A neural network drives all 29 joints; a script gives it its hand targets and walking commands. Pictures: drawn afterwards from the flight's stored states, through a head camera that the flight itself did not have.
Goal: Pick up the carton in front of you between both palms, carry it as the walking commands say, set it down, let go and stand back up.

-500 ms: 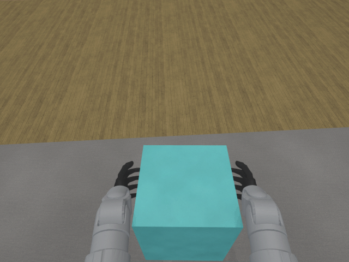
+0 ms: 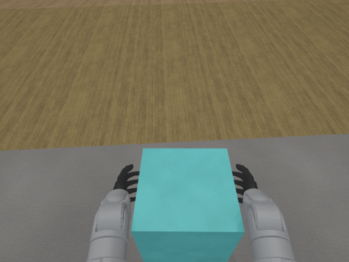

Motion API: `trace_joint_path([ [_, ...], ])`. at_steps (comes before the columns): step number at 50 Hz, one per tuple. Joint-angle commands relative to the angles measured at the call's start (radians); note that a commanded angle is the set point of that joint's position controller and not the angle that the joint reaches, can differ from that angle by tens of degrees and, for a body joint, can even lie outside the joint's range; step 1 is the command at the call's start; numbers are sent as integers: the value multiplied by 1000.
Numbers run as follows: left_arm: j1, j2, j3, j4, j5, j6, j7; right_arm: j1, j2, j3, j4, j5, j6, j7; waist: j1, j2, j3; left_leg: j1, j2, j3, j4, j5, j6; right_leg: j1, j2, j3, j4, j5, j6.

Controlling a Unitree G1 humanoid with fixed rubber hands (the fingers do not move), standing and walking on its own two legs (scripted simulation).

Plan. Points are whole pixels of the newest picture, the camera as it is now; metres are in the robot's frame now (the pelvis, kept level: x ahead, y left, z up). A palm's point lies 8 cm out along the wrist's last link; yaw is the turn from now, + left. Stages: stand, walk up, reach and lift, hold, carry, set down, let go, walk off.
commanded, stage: hold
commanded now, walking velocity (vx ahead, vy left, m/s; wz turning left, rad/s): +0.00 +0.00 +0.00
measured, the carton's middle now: (184, 209) +0.29 +0.00 -0.04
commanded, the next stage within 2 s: carry in 0.60 s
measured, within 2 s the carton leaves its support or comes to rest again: neither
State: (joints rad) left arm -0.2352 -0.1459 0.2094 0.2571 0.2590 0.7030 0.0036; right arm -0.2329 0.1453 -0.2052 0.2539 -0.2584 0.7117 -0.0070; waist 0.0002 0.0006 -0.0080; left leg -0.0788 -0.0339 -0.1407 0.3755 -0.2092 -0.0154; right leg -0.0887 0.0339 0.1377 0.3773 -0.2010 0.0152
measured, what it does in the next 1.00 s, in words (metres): shifts its weight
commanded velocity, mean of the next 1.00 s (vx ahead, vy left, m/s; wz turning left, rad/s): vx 0.22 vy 0.00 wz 0.00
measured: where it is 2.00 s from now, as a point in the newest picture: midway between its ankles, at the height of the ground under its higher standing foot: (175, 208)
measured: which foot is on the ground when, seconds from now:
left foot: down 0.00-1.00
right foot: down 0.00-1.00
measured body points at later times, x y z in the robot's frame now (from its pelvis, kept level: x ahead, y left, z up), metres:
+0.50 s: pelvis -0.01 +0.00 +0.00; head -0.06 +0.00 +0.45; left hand +0.29 +0.15 +0.04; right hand +0.29 -0.15 +0.04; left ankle +0.00 +0.13 -0.75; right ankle +0.01 -0.13 -0.75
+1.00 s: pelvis +0.10 +0.01 -0.02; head +0.06 +0.00 +0.43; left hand +0.38 +0.16 +0.08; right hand +0.38 -0.14 +0.07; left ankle +0.01 +0.13 -0.73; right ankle +0.03 -0.11 -0.75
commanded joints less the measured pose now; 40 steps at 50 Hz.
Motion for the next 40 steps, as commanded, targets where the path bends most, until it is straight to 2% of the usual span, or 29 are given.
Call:
trace_joint_path([
  [1,-503,-968,-616,-111,-291,-19,-246,-514,963,614,-125,291,-27,247,-3,2,-304,84,-71,64,-42,290,-11,106,71,-68,-39,285,11],
  [3,-486,-945,-606,-115,-285,3,-241,-497,941,607,-129,287,-4,241,-2,1,-276,81,-70,65,-53,271,-10,105,70,-68,-48,266,10],
  [7,-480,-908,-541,-59,-245,30,-239,-494,905,544,-70,250,22,241,1,-1,-157,34,-65,75,-77,127,-6,66,66,-75,-70,122,5],
  [9,-508,-917,-533,-48,-244,30,-245,-522,913,534,-59,248,22,247,1,0,-151,26,-63,78,-76,96,-4,58,63,-78,-70,90,3],
  [17,-595,-948,-549,-47,-256,15,-256,-607,948,550,-57,259,7,256,0,1,-213,33,-62,81,-58,86,-2,68,61,-80,-53,85,1],
  [23,-599,-944,-538,-25,-248,14,-255,-611,945,541,-37,253,6,255,0,0,-208,30,-61,83,-59,73,-1,64,59,-81,-55,71,1],
  [29,-583,-942,-535,-29,-246,15,-253,-595,945,542,-40,253,8,253,1,0,-214,42,-62,82,-60,110,-2,76,61,-80,-56,110,3],
  [30,-596,-927,-537,-53,-257,20,-251,-606,939,543,-63,259,11,251,2,0,-236,-71,109,40,23,15,15,-35,-110,-46,33,-10,-10],
  [32,-590,-932,-563,-88,-274,24,-242,-606,937,565,-99,276,15,243,2,-6,-240,-142,88,12,-2,-360,23,-111,-103,-10,-14,-385,-24],
  [33,-602,-935,-585,-123,-288,29,-236,-615,940,588,-131,291,20,237,1,-14,-221,-184,82,15,3,-464,28,-146,-104,1,-22,-496,-33],
  [34,-609,-939,-605,-157,-302,35,-230,-628,942,611,-163,305,26,232,2,-18,-209,-208,86,27,27,-450,29,-159,-115,4,-20,-492,-41],
  [37,-581,-930,-683,-262,-346,70,-206,-611,941,692,-271,354,62,211,5,-73,-301,-208,67,120,150,-241,22,-119,-165,20,-21,-374,-69],
  [39,-560,-927,-733,-341,-375,112,-185,-604,937,745,-346,388,104,197,7,-109,-312,-229,50,162,156,-264,17,-121,-189,42,-35,-432,-85],
  [40,-556,-920,-750,-384,-384,136,-173,-609,931,763,-388,401,127,188,6,-106,-291,-220,56,163,122,-284,18,-156,-191,31,-20,-448,-87],
])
